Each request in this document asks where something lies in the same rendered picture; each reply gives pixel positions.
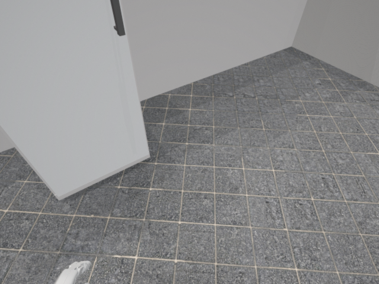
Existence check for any handle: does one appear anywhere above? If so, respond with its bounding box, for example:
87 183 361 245
110 0 125 36

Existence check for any left robot hand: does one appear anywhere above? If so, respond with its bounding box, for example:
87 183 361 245
54 261 91 284

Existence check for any fridge door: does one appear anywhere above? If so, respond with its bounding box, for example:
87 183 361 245
0 0 149 197

